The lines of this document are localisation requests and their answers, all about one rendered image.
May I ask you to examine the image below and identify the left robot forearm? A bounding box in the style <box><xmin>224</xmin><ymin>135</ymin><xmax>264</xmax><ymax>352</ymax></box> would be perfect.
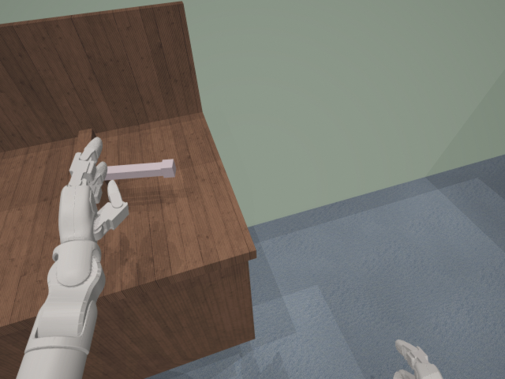
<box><xmin>16</xmin><ymin>239</ymin><xmax>106</xmax><ymax>379</ymax></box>

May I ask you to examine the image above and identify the robot right hand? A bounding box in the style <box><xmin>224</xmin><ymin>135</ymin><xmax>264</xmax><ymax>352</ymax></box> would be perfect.
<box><xmin>393</xmin><ymin>340</ymin><xmax>443</xmax><ymax>379</ymax></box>

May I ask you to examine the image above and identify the robot left hand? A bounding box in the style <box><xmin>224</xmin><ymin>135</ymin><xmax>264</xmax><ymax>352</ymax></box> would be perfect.
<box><xmin>58</xmin><ymin>137</ymin><xmax>129</xmax><ymax>244</ymax></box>

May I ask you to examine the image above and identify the tap lever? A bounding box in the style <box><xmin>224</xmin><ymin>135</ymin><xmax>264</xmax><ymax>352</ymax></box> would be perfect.
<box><xmin>104</xmin><ymin>159</ymin><xmax>176</xmax><ymax>181</ymax></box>

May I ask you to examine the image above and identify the counter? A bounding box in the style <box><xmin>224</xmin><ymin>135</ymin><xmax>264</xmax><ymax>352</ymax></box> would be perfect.
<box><xmin>0</xmin><ymin>1</ymin><xmax>256</xmax><ymax>379</ymax></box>

